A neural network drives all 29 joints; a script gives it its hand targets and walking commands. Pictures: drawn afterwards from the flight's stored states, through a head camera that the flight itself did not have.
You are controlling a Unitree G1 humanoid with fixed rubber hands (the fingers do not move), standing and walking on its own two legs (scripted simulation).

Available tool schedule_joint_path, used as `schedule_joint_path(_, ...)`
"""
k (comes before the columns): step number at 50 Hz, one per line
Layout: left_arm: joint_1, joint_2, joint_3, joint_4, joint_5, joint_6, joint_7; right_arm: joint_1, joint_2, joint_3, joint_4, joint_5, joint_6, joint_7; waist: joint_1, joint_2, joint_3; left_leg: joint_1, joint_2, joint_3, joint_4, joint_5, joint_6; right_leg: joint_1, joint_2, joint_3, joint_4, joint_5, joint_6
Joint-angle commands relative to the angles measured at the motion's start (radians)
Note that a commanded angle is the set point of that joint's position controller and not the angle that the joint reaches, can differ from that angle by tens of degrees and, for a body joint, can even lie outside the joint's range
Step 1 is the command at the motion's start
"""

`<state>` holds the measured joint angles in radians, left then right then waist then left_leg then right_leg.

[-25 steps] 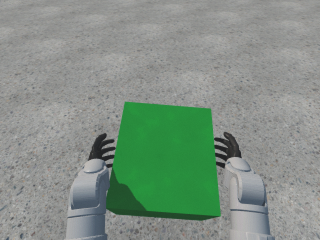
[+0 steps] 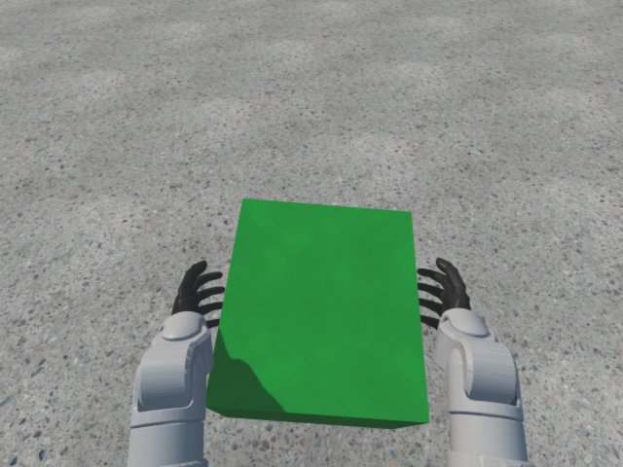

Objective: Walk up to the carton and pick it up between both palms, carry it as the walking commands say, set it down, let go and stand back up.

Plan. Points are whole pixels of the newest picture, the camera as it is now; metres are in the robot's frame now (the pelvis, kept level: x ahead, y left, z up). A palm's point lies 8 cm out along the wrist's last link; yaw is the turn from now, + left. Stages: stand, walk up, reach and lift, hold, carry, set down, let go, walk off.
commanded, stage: carry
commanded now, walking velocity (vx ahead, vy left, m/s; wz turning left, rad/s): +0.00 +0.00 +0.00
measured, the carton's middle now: (318, 315) +0.32 -0.01 -0.03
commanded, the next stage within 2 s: none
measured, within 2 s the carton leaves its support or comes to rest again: neither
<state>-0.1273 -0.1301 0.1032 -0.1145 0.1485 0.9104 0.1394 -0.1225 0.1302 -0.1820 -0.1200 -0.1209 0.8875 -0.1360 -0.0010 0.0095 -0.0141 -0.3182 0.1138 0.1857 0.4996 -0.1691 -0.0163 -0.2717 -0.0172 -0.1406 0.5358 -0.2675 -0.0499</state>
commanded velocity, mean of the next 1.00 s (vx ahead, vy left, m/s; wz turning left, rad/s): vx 0.00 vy -0.20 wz -0.68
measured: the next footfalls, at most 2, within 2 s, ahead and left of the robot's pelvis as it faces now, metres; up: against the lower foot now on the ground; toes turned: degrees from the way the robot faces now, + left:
right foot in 0.66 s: +0.05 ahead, -0.16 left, +0.00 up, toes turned -19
left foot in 0.98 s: +0.02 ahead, -0.01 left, +0.00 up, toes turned -13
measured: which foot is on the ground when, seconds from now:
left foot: down 0.00-0.68, up 0.70-0.96, down 0.98-1.00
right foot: down 0.00-0.48, up 0.50-0.64, down 0.66-0.98, up 1.00-1.00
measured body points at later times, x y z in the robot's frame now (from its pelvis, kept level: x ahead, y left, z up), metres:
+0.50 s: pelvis +0.00 +0.00 -0.01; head +0.01 -0.01 +0.44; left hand +0.28 +0.15 +0.08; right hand +0.28 -0.18 +0.07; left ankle +0.06 +0.14 -0.73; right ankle +0.01 -0.09 -0.73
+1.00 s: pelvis -0.06 -0.10 -0.02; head +0.02 -0.09 +0.42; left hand +0.27 -0.07 +0.04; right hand +0.14 -0.37 +0.07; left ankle -0.02 +0.00 -0.74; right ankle +0.01 -0.15 -0.73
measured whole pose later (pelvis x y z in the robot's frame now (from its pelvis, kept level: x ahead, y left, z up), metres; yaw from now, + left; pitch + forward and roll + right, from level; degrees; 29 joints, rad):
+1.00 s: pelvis -0.06 -0.10 -0.02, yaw -23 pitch +5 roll +0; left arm -0.13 -0.13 0.05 -0.56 0.13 1.20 0.20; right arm -0.16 0.14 -0.17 -0.48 -0.04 1.14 -0.19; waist -0.04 -0.09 0.05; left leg -0.43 0.06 0.15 0.73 -0.40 -0.03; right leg -0.55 0.15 -0.06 0.66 -0.21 -0.11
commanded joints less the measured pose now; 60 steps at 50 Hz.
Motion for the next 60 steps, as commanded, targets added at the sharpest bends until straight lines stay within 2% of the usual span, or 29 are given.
schedule_joint_path(1, -0.440, -0.778, -0.562, -0.147, -0.289, -0.048, -0.231, -0.418, 0.806, 0.669, -0.121, 0.310, -0.004, 0.248, 0.002, -0.014, -0.359, 0.172, 0.065, -0.077, -0.026, 0.124, 0.024, 0.053, -0.125, 0.128, -0.109, 0.181, -0.012)
schedule_joint_path(5, -0.451, -0.773, -0.564, -0.185, -0.306, -0.044, -0.227, -0.415, 0.802, 0.668, -0.154, 0.321, 0.001, 0.241, 0.001, -0.018, -0.363, 0.173, 0.064, -0.077, -0.025, 0.132, 0.023, 0.059, -0.133, 0.128, -0.105, 0.196, -0.010)
schedule_joint_path(8, -0.435, -0.707, -0.498, -0.033, -0.242, -0.053, -0.232, -0.373, 0.734, 0.585, 0.028, 0.253, -0.004, 0.250, 0.002, -0.020, -0.352, 0.175, 0.066, -0.083, -0.032, 0.139, 0.020, 0.051, -0.123, 0.121, -0.096, 0.198, -0.002)
schedule_joint_path(11, -0.487, -0.808, -0.605, -0.256, -0.324, -0.046, -0.226, -0.436, 0.831, 0.692, -0.207, 0.340, -0.003, 0.244, 0.004, 0.011, -0.330, 0.165, 0.067, -0.082, -0.047, 0.103, 0.021, 0.026, -0.120, 0.119, -0.113, 0.097, -0.002)
schedule_joint_path(14, -0.504, -0.778, -0.569, -0.170, -0.295, -0.035, -0.223, -0.443, 0.797, 0.645, -0.115, 0.301, 0.007, 0.240, 0.002, -0.005, -0.307, 0.155, 0.068, -0.081, -0.043, 0.084, 0.017, 0.009, -0.120, 0.125, -0.127, 0.086, -0.003)
schedule_joint_path(15, -0.458, -0.699, -0.480, -0.009, -0.239, -0.045, -0.224, -0.428, 0.715, 0.564, 0.023, 0.251, -0.005, 0.239, 0.003, -0.024, -0.320, 0.175, 0.068, -0.089, -0.043, 0.083, 0.025, 0.004, -0.119, 0.126, -0.128, 0.068, -0.003)
schedule_joint_path(17, -0.472, -0.770, -0.566, -0.190, -0.305, -0.034, -0.218, -0.438, 0.788, 0.659, -0.166, 0.320, 0.006, 0.232, 0.002, -0.008, -0.332, 0.161, 0.066, -0.081, -0.036, 0.106, 0.019, 0.030, -0.124, 0.124, -0.122, 0.129, 0.000)
schedule_joint_path(18, -0.467, -0.793, -0.588, -0.213, -0.320, -0.022, -0.217, -0.443, 0.811, 0.673, -0.185, 0.331, 0.017, 0.230, 0.002, -0.050, -0.327, 0.176, 0.084, -0.079, -0.034, 0.099, 0.009, 0.010, -0.122, 0.120, -0.111, 0.147, 0.006)
schedule_joint_path(19, -0.464, -0.930, -0.743, -0.441, -0.412, 0.020, -0.214, -0.459, 0.947, 0.822, -0.418, 0.420, 0.055, 0.227, 0.001, -0.037, -0.330, 0.190, 0.110, -0.094, -0.034, 0.085, 0.008, -0.041, -0.108, 0.117, -0.079, 0.133, 0.003)
schedule_joint_path(21, -0.504, -0.916, -0.743, -0.467, -0.408, 0.087, -0.199, -0.477, 0.951, 0.818, -0.409, 0.419, 0.117, 0.208, -0.004, 0.052, -0.333, 0.206, 0.235, -0.176, -0.070, 0.037, 0.033, -0.152, -0.065, 0.071, 0.090, 0.029, 0.019)
schedule_joint_path(23, -0.481, -0.878, -0.732, -0.469, -0.418, 0.147, -0.187, -0.403, 0.914, 0.780, -0.384, 0.407, 0.171, 0.188, -0.020, 0.194, -0.377, 0.284, 0.395, -0.299, -0.165, 0.005, 0.124, -0.268, -0.033, 0.032, 0.284, -0.226, 0.038)
schedule_joint_path(24, -0.460, -0.859, -0.721, -0.455, -0.422, 0.180, -0.186, -0.346, 0.911, 0.767, -0.354, 0.395, 0.204, 0.179, -0.023, 0.194, -0.362, 0.312, 0.452, -0.294, -0.172, 0.078, 0.166, -0.338, -0.061, 0.038, 0.323, -0.270, 0.051)
schedule_joint_path(26, -0.422, -0.838, -0.731, -0.469, -0.440, 0.225, -0.192, -0.306, 0.891, 0.761, -0.374, 0.383, 0.240, 0.169, -0.016, 0.217, -0.382, 0.294, 0.450, -0.222, -0.117, 0.200, 0.145, -0.308, -0.085, 0.070, 0.296, -0.228, 0.050)
schedule_joint_path(29, -0.438, -0.867, -0.734, -0.474, -0.473, 0.265, -0.208, -0.295, 0.887, 0.749, -0.403, 0.366, 0.276, 0.163, -0.015, 0.181, -0.383, 0.193, 0.401, -0.071, -0.006, 0.295, 0.035, -0.150, -0.072, 0.055, 0.139, -0.130, 0.035)
schedule_joint_path(31, -0.438, -0.899, -0.728, -0.449, -0.480, 0.280, -0.214, -0.328, 0.877, 0.747, -0.433, 0.366, 0.291, 0.160, 0.004, 0.057, -0.365, 0.033, 0.310, 0.024, 0.159, 0.064, -0.024, 0.023, -0.038, 0.088, -0.027, -0.062, -0.002)
schedule_joint_path(32, -0.428, -0.914, -0.720, -0.442, -0.478, 0.282, -0.217, -0.364, 0.882, 0.760, -0.443, 0.375, 0.297, 0.165, 0.023, -0.102, -0.297, -0.120, 0.224, 0.069, 0.289, -0.193, -0.055, 0.075, -0.093, 0.202, -0.154, 0.005, -0.043)
schedule_joint_path(33, -0.446, -0.904, -0.711, -0.449, -0.475, 0.282, -0.219, -0.396, 0.885, 0.774, -0.481, 0.383, 0.303, 0.166, 0.006, -0.378, -0.264, -0.287, 0.065, 0.108, 0.497, -0.483, -0.112, 0.086, -0.260, 0.448, -0.215, 0.310, -0.113)
schedule_joint_path(34, -0.416, -0.899, -0.695, -0.442, -0.457, 0.286, -0.216, -0.398, 0.899, 0.789, -0.471, 0.396, 0.309, 0.170, -0.001, -0.355, -0.253, -0.330, 0.034, -0.021, 0.594, -0.504, -0.122, 0.066, -0.245, 0.438, -0.163, 0.472, -0.153)
schedule_joint_path(36, -0.424, -0.937, -0.674, -0.436, -0.439, 0.284, -0.216, -0.477, 0.949, 0.814, -0.502, 0.440, 0.312, 0.181, 0.007, -0.218, -0.243, -0.298, 0.033, -0.039, 0.670, -0.411, -0.099, 0.026, -0.194, 0.319, -0.096, 0.502, -0.133)
schedule_joint_path(38, -0.422, -0.964, -0.661, -0.479, -0.428, 0.265, -0.203, -0.480, 1.001, 0.832, -0.495, 0.478, 0.307, 0.195, 0.003, -0.183, -0.341, -0.295, 0.000, -0.054, 0.604, -0.316, -0.102, 0.142, -0.162, 0.289, -0.025, 0.678, -0.138)
schedule_joint_path(44, -0.365, -0.961, -0.697, -0.565, -0.381, 0.246, -0.172, -0.394, 1.015, 0.828, -0.482, 0.515, 0.286, 0.220, 0.005, -0.064, -0.492, -0.122, -0.026, -0.120, 0.328, -0.244, -0.091, 0.173, -0.137, 0.397, -0.033, 0.517, -0.156)
schedule_joint_path(46, -0.367, -0.954, -0.725, -0.572, -0.372, 0.255, -0.164, -0.353, 0.992, 0.803, -0.457, 0.503, 0.283, 0.227, -0.015, 0.007, -0.486, 0.159, -0.007, -0.125, 0.044, -0.242, -0.048, -0.031, -0.091, 0.389, -0.054, 0.438, -0.055)
schedule_joint_path(47, -0.329, -0.961, -0.735, -0.560, -0.373, 0.260, -0.165, -0.351, 0.971, 0.788, -0.450, 0.493, 0.277, 0.226, -0.020, 0.253, -0.504, 0.354, 0.195, -0.290, -0.192, -0.127, 0.010, -0.217, -0.008, 0.265, 0.159, 0.165, -0.010)
schedule_joint_path(48, -0.333, -0.958, -0.746, -0.556, -0.374, 0.262, -0.165, -0.327, 0.961, 0.767, -0.422, 0.483, 0.275, 0.232, -0.010, 0.555, -0.527, 0.437, 0.565, -0.595, -0.210, 0.263, 0.148, -0.451, 0.088, 0.147, 0.536, -0.215, 0.076)
schedule_joint_path(49, -0.375, -0.933, -0.738, -0.543, -0.361, 0.259, -0.163, -0.342, 0.978, 0.760, -0.421, 0.482, 0.270, 0.234, -0.003, 0.399, -0.431, 0.396, 0.619, -0.544, -0.175, 0.474, 0.209, -0.539, 0.035, 0.189, 0.779, -0.290, 0.073)
schedule_joint_path(50, -0.408, -0.953, -0.751, -0.565, -0.394, 0.253, -0.173, -0.368, 1.013, 0.770, -0.429, 0.486, 0.267, 0.235, 0.001, 0.223, -0.416, 0.380, 0.554, -0.379, -0.087, 0.569, 0.185, -0.518, -0.031, 0.234, 0.802, -0.232, 0.040)
schedule_joint_path(52, -0.513, -0.998, -0.812, -0.622, -0.461, 0.243, -0.181, -0.357, 1.019, 0.756, -0.443, 0.461, 0.250, 0.225, 0.005, 0.137, -0.346, 0.465, 0.385, -0.175, 0.000, 0.776, 0.075, -0.555, -0.030, 0.141, 0.666, -0.096, 0.077)
schedule_joint_path(54, -0.511, -1.041, -0.823, -0.669, -0.501, 0.223, -0.200, -0.436, 1.010, 0.787, -0.597, 0.471, 0.219, 0.222, -0.013, 0.042, -0.312, 0.496, 0.360, -0.112, 0.009, 0.803, 0.052, -0.550, -0.004, 0.083, 0.584, -0.068, 0.090)
schedule_joint_path(60, -0.324, -0.952, -0.782, -0.494, -0.469, 0.277, -0.199, -0.265, 0.851, 0.711, -0.537, 0.391, 0.266, 0.174, -0.011, 0.245, -0.342, 0.422, 0.348, 0.092, 0.015, 0.736, 0.002, -0.324, -0.028, -0.042, 0.336, -0.063, 0.099)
